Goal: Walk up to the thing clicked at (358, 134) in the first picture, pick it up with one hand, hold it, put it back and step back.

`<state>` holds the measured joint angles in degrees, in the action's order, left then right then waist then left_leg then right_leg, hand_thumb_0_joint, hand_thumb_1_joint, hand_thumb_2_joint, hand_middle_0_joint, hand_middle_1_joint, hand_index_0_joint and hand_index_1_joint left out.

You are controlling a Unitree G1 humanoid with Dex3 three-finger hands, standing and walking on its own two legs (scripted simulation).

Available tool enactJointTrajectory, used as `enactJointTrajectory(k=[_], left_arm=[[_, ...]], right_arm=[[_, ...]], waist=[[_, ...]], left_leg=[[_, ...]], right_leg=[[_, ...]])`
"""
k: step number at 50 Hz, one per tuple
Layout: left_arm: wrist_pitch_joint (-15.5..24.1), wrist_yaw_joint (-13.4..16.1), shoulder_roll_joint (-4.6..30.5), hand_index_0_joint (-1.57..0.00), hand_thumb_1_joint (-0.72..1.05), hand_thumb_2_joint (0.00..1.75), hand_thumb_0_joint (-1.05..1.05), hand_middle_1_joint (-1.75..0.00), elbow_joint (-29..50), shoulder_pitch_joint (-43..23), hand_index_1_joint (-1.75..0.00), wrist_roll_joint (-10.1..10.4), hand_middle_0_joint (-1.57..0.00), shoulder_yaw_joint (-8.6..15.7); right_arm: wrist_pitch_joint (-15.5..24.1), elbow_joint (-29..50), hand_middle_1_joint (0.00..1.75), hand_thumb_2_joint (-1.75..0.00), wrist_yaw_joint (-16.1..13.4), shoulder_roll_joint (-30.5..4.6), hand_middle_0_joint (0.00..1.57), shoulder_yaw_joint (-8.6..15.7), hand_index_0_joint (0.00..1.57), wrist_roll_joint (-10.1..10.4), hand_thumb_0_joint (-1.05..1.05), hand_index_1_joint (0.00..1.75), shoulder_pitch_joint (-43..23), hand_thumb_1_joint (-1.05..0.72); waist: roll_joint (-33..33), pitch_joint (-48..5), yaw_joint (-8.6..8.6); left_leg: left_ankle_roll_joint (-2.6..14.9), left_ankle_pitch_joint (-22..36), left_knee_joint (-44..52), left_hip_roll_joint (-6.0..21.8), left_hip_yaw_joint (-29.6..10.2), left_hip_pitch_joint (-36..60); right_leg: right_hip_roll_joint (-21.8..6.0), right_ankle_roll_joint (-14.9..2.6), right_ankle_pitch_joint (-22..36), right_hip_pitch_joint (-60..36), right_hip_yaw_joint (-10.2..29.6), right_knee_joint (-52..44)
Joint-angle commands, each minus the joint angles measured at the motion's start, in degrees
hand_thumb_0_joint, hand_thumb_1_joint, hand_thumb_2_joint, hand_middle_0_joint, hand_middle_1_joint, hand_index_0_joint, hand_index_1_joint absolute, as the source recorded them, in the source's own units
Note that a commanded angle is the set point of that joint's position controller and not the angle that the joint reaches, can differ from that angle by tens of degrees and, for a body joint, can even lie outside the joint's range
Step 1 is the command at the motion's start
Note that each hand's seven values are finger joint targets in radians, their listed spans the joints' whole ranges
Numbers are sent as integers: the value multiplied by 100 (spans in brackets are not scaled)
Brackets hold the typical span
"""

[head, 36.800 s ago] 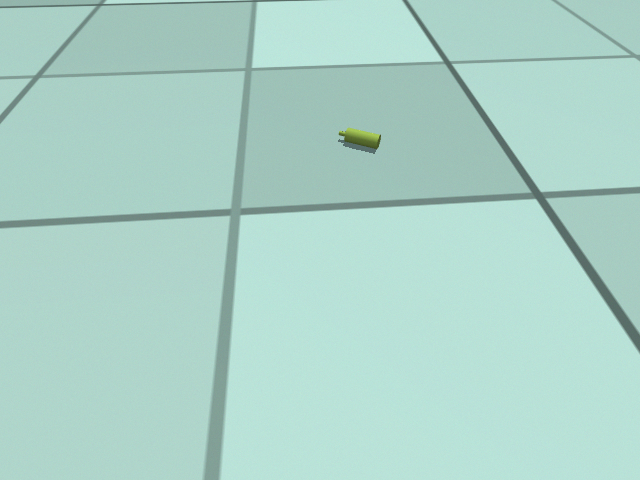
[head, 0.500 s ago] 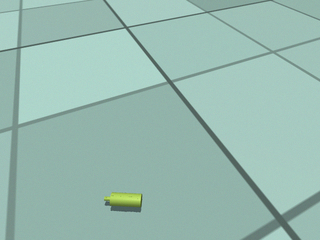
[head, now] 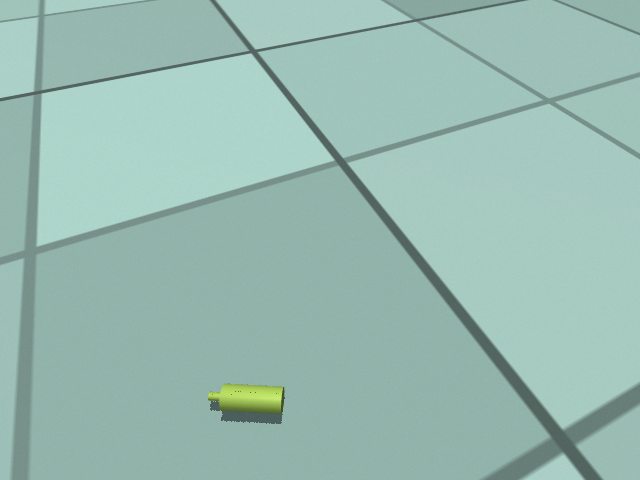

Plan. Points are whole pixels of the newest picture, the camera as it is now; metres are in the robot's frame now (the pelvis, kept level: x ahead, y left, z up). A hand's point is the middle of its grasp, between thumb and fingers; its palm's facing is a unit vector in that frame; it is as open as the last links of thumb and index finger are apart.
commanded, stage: stand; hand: left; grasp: from above
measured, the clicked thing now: (245, 398) +0.45 +0.25 -0.74
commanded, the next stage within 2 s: step back in 0.02 s
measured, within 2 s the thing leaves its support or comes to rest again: neither
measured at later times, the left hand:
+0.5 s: hand out of the picture +0.05 +0.30 -0.18, palm faces -0.01 -0.92 -0.38, open 7.4 cm
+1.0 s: hand out of the picture -0.07 +0.30 -0.17, palm faces -0.08 -0.91 -0.41, open 7.4 cm
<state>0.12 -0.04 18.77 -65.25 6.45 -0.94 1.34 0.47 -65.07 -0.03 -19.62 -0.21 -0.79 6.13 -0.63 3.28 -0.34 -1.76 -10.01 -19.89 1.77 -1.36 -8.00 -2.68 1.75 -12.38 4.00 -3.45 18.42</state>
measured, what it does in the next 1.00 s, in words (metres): walks backwards: left foot, then right foot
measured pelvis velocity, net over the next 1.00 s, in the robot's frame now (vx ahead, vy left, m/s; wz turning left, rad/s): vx -0.17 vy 0.03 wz -0.07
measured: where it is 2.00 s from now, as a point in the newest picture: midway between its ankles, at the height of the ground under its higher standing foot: outside the picture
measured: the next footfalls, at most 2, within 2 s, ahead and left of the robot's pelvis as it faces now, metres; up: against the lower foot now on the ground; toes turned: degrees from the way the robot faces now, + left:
left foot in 0.50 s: -0.06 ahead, +0.14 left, +0.00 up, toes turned +0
right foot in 0.94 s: -0.14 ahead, -0.08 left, +0.00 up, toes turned -1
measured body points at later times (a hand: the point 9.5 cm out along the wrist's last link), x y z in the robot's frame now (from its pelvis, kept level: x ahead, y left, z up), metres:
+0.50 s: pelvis -0.08 +0.03 -0.03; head -0.01 +0.04 +0.41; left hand +0.05 +0.35 -0.16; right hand +0.01 -0.30 -0.15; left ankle -0.10 +0.14 -0.75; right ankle -0.03 -0.13 -0.75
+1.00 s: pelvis -0.17 +0.03 -0.03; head -0.12 +0.02 +0.42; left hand -0.06 +0.34 -0.14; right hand -0.07 -0.28 -0.15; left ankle -0.11 +0.14 -0.74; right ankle -0.18 -0.07 -0.75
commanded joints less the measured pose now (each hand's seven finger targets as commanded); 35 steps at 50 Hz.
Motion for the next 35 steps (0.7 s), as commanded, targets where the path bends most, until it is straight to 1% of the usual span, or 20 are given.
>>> enactJointTrajectory(k=[1,4,9,12,14,15,16,17,19,22,23,24,25,26,27,28,30,31,33,35], left_arm=[[95,134,1645,-20,90,90,0,-30,445,-186,-30,146,-20,457],[43,167,1509,-20,90,90,0,-30,683,-76,-30,170,-20,491],[-70,137,1383,-20,90,90,0,-30,1052,-155,-30,101,-20,480],[-107,114,1495,-20,90,90,0,-30,1189,-113,-30,57,-20,521],[-94,107,1748,-20,90,90,0,-30,1278,-68,-30,14,-20,603],[-75,115,1946,-20,90,90,0,-30,1380,-234,-30,-34,-20,650],[-41,141,2140,-20,90,90,0,-30,1570,-366,-30,-118,-20,700],[-19,165,2111,-20,90,90,0,-30,1657,-568,-30,-130,-20,715],[-12,205,1929,-20,90,90,0,-30,1838,-996,-30,-166,-20,680],[-36,226,1771,-20,90,90,0,-30,1918,-728,-30,-152,-20,632],[-72,222,1778,-20,90,90,0,-30,1962,-696,-30,-104,-20,624],[-143,201,1730,-20,90,90,0,-30,1971,-591,-30,-37,-20,599],[-211,179,1352,-20,90,90,0,-30,2016,-229,-30,41,-20,527],[-240,217,1057,-20,90,90,0,-30,2048,-110,-30,72,-20,479],[-254,314,1348,-20,90,90,0,-30,2015,-385,-30,33,-20,559],[-279,344,1460,-20,90,90,0,-30,1978,-602,-30,21,-20,586],[-276,321,1334,-20,90,90,0,-30,1850,-15,-30,131,-20,537],[-261,303,1358,-20,90,90,0,-30,1844,92,-30,122,-20,530],[-220,259,1349,-20,90,90,0,-30,1813,262,-30,45,-20,552],[-196,245,1324,-20,90,90,0,-30,1926,102,-30,25,-20,557]], right_arm=[[-4,466,30,-90,-35,-1459,20,349,20,88,0,30,-411,-90],[-98,648,30,-90,-7,-1409,20,410,20,150,0,30,-241,-90],[-207,995,30,-90,29,-1463,20,523,20,120,0,30,-321,-90],[-271,1196,30,-90,44,-1490,20,577,20,90,0,30,-318,-90],[-307,1317,30,-90,63,-1368,20,572,20,91,0,30,-328,-90],[-332,1344,30,-90,74,-1221,20,555,20,91,0,30,-293,-90],[-375,1435,30,-90,67,-1236,20,574,20,45,0,30,-166,-90],[-409,1441,30,-90,72,-1313,20,596,20,78,0,30,-13,-90],[-381,1372,30,-90,78,-1395,20,656,20,159,0,30,473,-90],[-268,1361,30,-90,74,-1321,20,596,20,60,0,30,650,-90],[-231,1349,30,-90,66,-1281,20,616,20,2,0,30,758,-90],[-177,1311,30,-90,42,-1264,20,646,20,-61,0,30,835,-90],[-122,1471,30,-90,1,-1588,20,730,20,-220,0,30,592,-90],[-90,1585,30,-90,-11,-2144,20,823,20,-250,0,30,452,-90],[-89,1622,30,-90,-8,-2468,20,876,20,-130,0,30,590,-90],[-83,1611,30,-90,-47,-2158,20,839,20,-122,0,30,441,-90],[-100,1706,30,-90,-169,-1623,20,696,20,-162,0,30,-145,-90],[-93,1746,30,-90,-214,-1537,20,675,20,-126,0,30,-61,-90],[-84,1756,30,-90,-239,-1349,20,672,20,-82,0,30,121,-90],[-91,1791,30,-90,-262,-1349,20,682,20,-59,0,30,361,-90]], waist=[[101,41,39],[-35,-477,100],[-234,-804,91],[-139,-787,81],[435,-695,-10],[1141,-609,-54],[1421,-507,-75],[1124,-401,57],[1090,-416,326],[1176,-646,138],[1119,-715,194],[767,-661,257],[-399,-540,60],[-1371,-444,-40],[-1446,-687,378],[-944,-574,360],[-709,-598,-128],[-898,-600,-113],[-815,-796,-27],[-664,-658,166]], left_leg=[[411,2248,-408,448,-422,-249],[559,2495,-778,481,-366,-225],[851,1804,-921,625,-630,-545],[938,946,-1320,455,-674,-970],[668,-78,-2300,-118,-366,-1160],[451,-1293,-3355,-669,57,-1162],[394,-2236,-4220,-640,-201,-1370],[386,-2207,-4662,-535,-544,-1355],[419,-1978,-4446,-370,-543,-1363],[392,-1776,-2441,-143,-118,-1349],[398,-1282,-1524,-175,-11,-1096],[342,-194,-560,-237,101,-720],[471,1267,-112,597,-1246,-376],[748,3155,-263,1405,-2397,140],[1135,3159,-125,1812,-2933,-286],[1043,2949,-160,1642,-2545,-273],[697,3031,-638,948,-1208,367],[585,2882,-682,877,-1065,337],[764,3155,-794,905,-1005,860],[1123,3274,-852,1128,-1095,935]], right_leg=[[-471,-254,1992,336,438,268],[-428,-414,1975,253,326,716],[-277,-557,989,561,393,1388],[-415,-750,604,720,645,1491],[-1039,-1155,715,985,1257,824],[-1744,-1562,994,1324,1884,206],[-2229,-1938,1066,1613,2359,-8],[-2191,-1910,1110,1834,2081,58],[-1691,-1551,1301,1604,1439,524],[-1383,-1115,1565,661,1141,1164],[-1286,-1011,1739,522,1030,1561],[-1013,-851,1633,699,777,2128],[-297,-521,482,1498,469,3181],[760,-356,-2405,2781,648,3795],[908,-302,-2846,2503,1486,4337],[904,-356,-2556,2543,1781,4702],[835,-380,-1595,2994,1709,4955],[766,-342,-1384,2895,1532,4794],[715,-174,-1308,2743,1267,4752],[695,-69,-1551,2730,1207,4453]])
